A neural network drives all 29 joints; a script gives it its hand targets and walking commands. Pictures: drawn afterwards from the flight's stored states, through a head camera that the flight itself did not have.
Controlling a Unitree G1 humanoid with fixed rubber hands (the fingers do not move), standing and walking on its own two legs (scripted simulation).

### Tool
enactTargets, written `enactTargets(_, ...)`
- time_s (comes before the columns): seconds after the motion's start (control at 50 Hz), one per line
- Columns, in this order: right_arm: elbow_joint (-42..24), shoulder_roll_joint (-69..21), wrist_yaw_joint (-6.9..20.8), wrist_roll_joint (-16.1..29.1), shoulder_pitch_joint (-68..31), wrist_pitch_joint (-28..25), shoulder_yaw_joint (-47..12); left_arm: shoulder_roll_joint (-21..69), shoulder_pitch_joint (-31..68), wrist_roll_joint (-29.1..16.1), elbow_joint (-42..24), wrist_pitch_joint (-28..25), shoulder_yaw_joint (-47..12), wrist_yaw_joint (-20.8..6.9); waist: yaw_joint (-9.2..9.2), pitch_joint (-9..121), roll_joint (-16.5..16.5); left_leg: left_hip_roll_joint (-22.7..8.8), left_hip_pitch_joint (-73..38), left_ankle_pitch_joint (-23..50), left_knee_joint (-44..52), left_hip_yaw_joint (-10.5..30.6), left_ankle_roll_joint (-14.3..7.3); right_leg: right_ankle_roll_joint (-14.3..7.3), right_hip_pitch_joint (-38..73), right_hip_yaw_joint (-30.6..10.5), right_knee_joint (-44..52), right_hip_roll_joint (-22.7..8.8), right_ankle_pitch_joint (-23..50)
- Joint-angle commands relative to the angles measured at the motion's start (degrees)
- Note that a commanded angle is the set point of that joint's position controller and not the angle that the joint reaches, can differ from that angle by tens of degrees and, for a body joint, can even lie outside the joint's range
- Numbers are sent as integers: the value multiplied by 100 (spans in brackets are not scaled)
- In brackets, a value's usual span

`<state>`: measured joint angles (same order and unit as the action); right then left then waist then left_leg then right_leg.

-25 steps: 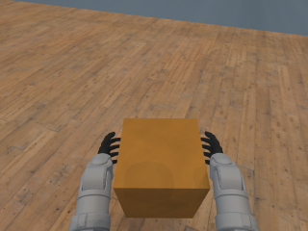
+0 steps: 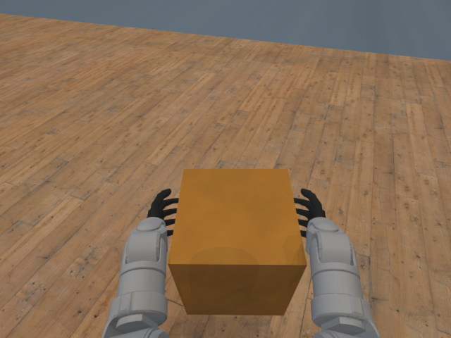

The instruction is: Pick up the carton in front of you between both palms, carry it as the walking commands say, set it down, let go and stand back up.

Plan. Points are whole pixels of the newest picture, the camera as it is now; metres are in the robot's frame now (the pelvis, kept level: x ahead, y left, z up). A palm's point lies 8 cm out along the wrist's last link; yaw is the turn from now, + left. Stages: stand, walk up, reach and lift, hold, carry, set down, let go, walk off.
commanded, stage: set down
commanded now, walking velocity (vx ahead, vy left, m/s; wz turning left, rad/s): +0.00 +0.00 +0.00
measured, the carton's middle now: (235, 244) +0.31 +0.00 -0.03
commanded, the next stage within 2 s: none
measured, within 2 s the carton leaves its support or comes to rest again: neither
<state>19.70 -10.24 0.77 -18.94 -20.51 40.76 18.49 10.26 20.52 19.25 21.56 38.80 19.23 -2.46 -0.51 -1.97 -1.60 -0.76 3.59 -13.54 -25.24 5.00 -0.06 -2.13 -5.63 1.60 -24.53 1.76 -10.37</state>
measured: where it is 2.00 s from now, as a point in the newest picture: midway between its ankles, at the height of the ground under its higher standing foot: outside the picture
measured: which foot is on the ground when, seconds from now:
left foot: down 0.00-1.00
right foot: down 0.00-1.00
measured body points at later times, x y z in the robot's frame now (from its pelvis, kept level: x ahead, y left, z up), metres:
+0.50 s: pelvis -0.02 +0.04 -0.06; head +0.19 +0.02 +0.33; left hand +0.38 +0.15 -0.15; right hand +0.35 -0.15 -0.15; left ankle +0.02 +0.15 -0.74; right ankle +0.05 -0.09 -0.74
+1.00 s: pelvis -0.05 +0.03 -0.20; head +0.20 +0.01 +0.17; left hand +0.43 +0.14 -0.28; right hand +0.39 -0.16 -0.29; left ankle +0.02 +0.15 -0.74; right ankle +0.05 -0.09 -0.74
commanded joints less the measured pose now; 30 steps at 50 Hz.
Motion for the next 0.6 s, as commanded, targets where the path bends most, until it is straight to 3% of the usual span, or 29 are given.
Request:
enactTargets(0.0,561,-5237,1386,1239,-3275,-290,-2477,5002,3483,-1133,469,-344,-2447,-1397,-33,773,363,592,1044,-590,325,-128,-256,235,603,-803,599,-10,-1060)
enactTargets(0.08,1085,-4716,1184,686,-3542,-612,-1581,4558,3755,-562,1049,-678,-1627,-1214,-154,497,242,611,1585,-673,35,-135,-255,201,249,-674,225,77,-868)
enactTargets(0.14,1292,-4173,1051,266,-3454,-984,-1013,4145,3617,-132,1356,-1031,-1038,-1007,-195,553,165,667,2017,-480,-213,-135,-241,188,-94,-564,-193,185,-305)
enactTargets(0.22,1304,-3627,1008,76,-3160,-1730,-859,3738,3220,28,1455,-1732,-826,-827,-162,1111,157,737,2608,234,-646,-202,-134,185,-674,-503,-781,302,841)
enactTargets(0.28,1261,-3762,1049,211,-3278,-2387,-1245,3950,3252,-159,1401,-2368,-1244,-755,-124,1897,90,819,2928,751,-1046,-232,-40,184,-1128,-445,-1316,391,1385)
enactTargets(0.36,1264,-4119,1146,551,-3562,-3091,-1965,4460,3641,-643,1215,-3044,-2213,-619,-280,3465,39,843,3174,1537,-1788,-196,111,223,-1834,-322,-2134,527,1873)
enactTargets(0.42,1078,-4260,1187,848,-3836,-3408,-2491,4713,3956,-989,912,-3342,-2976,-492,-365,4977,19,859,3305,2290,-2405,-93,183,261,-2306,-283,-2789,581,2423)
enactTargets(0.48,812,-4228,1207,1047,-3990,-3458,-2779,4743,4093,-1231,662,-3375,-3423,-356,-403,6012,-44,847,3294,2775,-2925,-6,234,301,-3151,-216,-3256,617,2314)
enactTargets(0.52,814,-4204,1242,1087,-4027,-3368,-2800,4774,4135,-1232,671,-3270,-3467,-314,-411,6149,-105,843,3376,2657,-3142,-1,262,329,-3903,-140,-3420,637,1876)
enactTargets(0.58,1016,-4266,1337,1026,-4148,-3113,-2578,4842,4321,-1158,860,-3006,-3321,-390,-454,5858,-183,913,4196,1599,-3304,-110,282,310,-4516,-78,-3644,646,1169)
